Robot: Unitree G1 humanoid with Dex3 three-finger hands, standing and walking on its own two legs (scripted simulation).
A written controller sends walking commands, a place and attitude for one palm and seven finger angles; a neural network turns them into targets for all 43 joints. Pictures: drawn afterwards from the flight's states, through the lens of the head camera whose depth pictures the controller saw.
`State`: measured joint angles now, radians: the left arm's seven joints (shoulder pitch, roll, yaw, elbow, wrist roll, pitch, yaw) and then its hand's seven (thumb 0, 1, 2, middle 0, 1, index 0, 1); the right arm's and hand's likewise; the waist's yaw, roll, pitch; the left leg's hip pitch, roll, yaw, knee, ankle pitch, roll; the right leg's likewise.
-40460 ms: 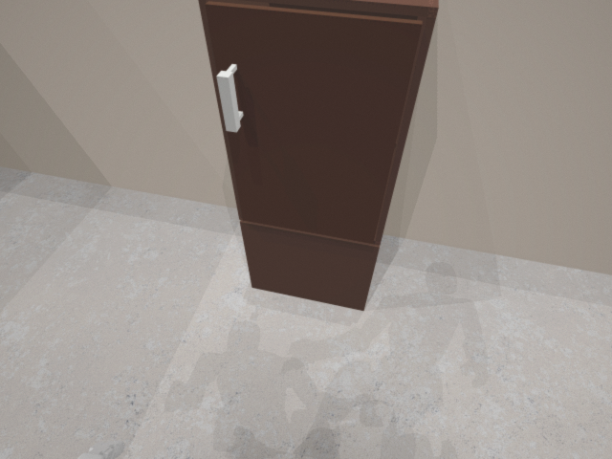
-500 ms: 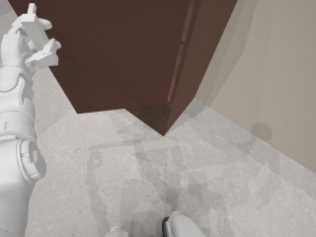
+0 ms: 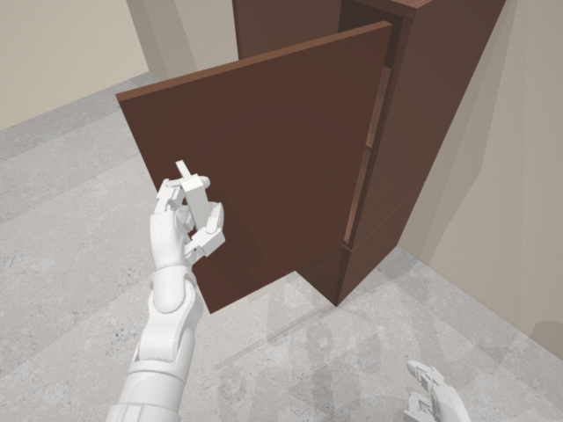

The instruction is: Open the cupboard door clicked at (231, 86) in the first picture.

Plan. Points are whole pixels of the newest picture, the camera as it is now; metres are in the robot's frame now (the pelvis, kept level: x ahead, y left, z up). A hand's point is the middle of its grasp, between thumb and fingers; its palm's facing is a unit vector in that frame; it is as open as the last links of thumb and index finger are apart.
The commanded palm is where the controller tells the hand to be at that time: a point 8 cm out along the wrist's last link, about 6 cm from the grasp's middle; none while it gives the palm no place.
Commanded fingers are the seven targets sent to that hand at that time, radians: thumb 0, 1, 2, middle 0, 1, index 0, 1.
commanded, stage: pull the door open along its arc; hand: left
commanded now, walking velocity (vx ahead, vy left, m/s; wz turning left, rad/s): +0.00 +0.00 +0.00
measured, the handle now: (195, 202) +0.41 +0.14 +0.09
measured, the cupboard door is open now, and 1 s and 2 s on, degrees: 76 86 89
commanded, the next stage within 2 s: open thumb and fingers to let go in 0.26 s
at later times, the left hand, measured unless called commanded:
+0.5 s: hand (248, 251) +0.32 +0.06 +0.10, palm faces +0.39 -0.92 -0.01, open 6.5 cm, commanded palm +0.28 +0.11 +0.09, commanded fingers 0.00 0.34 0.66 -0.36 -1.29 -0.36 -1.29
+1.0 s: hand (248, 250) +0.32 +0.05 +0.10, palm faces +0.38 -0.93 -0.01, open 14.0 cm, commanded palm +0.28 +0.10 +0.09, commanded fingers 0.00 -0.50 0.30 -0.21 -0.65 -0.21 -0.65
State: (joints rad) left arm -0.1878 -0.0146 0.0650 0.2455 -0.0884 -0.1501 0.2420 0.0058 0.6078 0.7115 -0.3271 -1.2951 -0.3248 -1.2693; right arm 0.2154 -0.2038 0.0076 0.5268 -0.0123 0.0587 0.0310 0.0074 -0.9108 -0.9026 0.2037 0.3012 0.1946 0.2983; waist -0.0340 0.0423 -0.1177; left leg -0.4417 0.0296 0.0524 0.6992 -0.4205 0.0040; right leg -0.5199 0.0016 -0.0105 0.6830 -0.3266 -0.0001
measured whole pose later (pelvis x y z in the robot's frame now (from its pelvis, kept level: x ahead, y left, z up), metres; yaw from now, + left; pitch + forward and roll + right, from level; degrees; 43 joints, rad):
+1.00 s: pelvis -0.04 -0.02 +0.00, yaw +3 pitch +4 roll +0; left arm -0.28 -0.13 -0.12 0.39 0.05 -0.12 0.58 0.00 -0.43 0.33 -0.28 -1.05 -0.27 -1.06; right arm 0.20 -0.18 0.01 0.64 -0.06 0.04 -0.02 0.01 -0.91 -0.90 0.21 0.30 0.20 0.30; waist -0.01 0.04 -0.07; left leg -0.41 0.01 0.00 0.70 -0.37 -0.01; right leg -0.47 -0.02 -0.06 0.70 -0.31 -0.02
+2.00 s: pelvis -0.03 -0.02 +0.01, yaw +2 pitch +2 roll +1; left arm 0.05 0.09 -0.09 0.08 -0.11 -0.16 -0.03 -0.01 -0.50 0.30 -0.21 -0.33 -0.19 -0.33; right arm 0.23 -0.22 0.03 0.56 0.01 -0.05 -0.03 0.01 -0.91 -0.90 0.20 0.30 0.20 0.30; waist 0.01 0.04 -0.04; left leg -0.32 0.02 0.02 0.64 -0.36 -0.02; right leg -0.40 -0.01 -0.04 0.66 -0.30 -0.03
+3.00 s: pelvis -0.02 +0.00 +0.00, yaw +4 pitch +1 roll -1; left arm 0.37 0.22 0.11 -0.27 -0.24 -0.06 -0.22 -0.01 -0.50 0.30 -0.15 -0.30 -0.15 -0.30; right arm 0.26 -0.24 0.06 0.55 0.03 -0.22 -0.07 0.01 -0.91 -0.90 0.21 0.30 0.20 0.30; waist 0.03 0.06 -0.06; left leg -0.32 0.00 -0.01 0.71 -0.41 0.01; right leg -0.37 -0.03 -0.07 0.68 -0.33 0.00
